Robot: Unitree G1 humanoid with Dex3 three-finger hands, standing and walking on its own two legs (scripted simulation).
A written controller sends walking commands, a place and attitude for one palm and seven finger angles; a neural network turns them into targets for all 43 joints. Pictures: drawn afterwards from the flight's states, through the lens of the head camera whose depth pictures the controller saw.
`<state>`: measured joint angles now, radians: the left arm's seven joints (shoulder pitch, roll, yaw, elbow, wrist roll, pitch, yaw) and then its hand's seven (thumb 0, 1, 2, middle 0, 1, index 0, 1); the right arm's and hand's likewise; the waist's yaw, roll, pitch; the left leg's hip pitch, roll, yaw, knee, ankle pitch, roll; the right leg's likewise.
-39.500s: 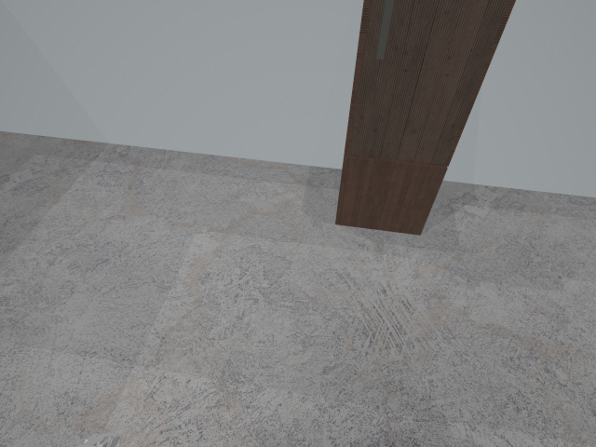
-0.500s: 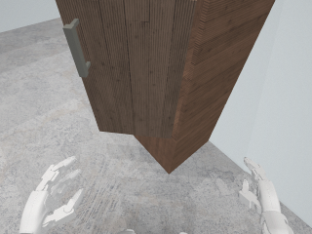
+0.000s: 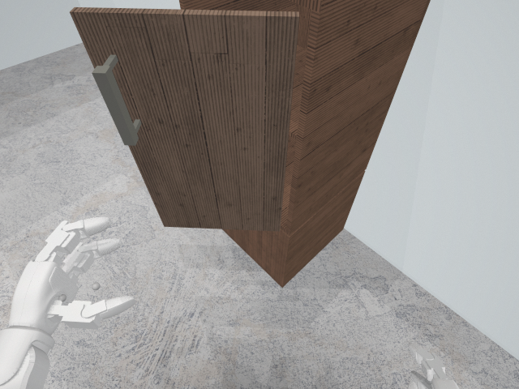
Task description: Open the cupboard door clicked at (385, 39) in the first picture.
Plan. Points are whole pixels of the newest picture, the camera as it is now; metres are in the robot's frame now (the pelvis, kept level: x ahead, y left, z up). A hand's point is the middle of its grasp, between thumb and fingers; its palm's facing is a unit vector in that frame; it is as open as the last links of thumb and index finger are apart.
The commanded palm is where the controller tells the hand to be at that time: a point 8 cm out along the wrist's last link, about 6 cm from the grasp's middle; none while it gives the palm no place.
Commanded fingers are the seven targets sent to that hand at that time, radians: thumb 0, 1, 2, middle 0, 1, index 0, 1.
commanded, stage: raise the hand with hooked fingers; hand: left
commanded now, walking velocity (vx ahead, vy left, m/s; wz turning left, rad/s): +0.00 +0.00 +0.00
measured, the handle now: (121, 102) +0.55 +0.27 +0.14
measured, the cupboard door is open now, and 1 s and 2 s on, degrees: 44 44 44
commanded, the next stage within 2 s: move the hooked fingers beside the handle in 1.14 s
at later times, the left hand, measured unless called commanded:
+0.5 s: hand (29, 230) +0.28 +0.30 +0.14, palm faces +0.06 -1.00 -0.06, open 13.9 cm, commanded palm +0.25 +0.35 +0.15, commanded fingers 0.00 -0.50 0.30 -0.30 -1.20 -0.30 -1.20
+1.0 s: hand (28, 207) +0.30 +0.31 +0.16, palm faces +0.05 -1.00 -0.05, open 14.0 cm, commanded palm +0.27 +0.35 +0.16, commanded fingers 0.00 -0.50 0.30 -0.30 -1.20 -0.30 -1.20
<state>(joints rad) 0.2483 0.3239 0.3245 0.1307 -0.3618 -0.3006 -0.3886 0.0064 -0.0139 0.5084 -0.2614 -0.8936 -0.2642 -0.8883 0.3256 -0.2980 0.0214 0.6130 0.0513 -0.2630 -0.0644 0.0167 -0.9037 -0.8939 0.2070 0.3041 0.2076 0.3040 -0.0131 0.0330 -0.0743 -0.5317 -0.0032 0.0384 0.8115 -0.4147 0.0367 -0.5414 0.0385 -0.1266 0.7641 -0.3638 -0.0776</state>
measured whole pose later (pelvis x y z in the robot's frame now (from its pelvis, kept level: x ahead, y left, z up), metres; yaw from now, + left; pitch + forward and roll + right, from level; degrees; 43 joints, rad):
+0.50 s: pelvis +0.01 +0.03 +0.02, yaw +1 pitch +2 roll -2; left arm -0.05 0.42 0.39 0.23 -0.33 -0.07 -0.44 -0.01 -0.48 0.31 -0.30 -1.19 -0.30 -1.18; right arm 0.23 -0.25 0.09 0.59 0.06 -0.25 -0.09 0.01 -0.90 -0.89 0.21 0.30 0.21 0.30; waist 0.04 0.04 -0.04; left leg -0.31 -0.04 0.04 0.63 -0.35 0.08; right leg -0.31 0.01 -0.12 0.58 -0.29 -0.04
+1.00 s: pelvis +0.01 +0.03 +0.03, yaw +0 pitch +1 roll -1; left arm -0.12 0.45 0.44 0.30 -0.32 -0.02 -0.46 -0.01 -0.49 0.30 -0.30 -1.20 -0.30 -1.20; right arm 0.27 -0.28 0.07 0.61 0.06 -0.22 -0.10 0.01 -0.90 -0.89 0.21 0.30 0.21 0.30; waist 0.03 0.03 -0.03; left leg -0.27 -0.04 0.05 0.56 -0.32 0.07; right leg -0.28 0.02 -0.10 0.51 -0.26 -0.04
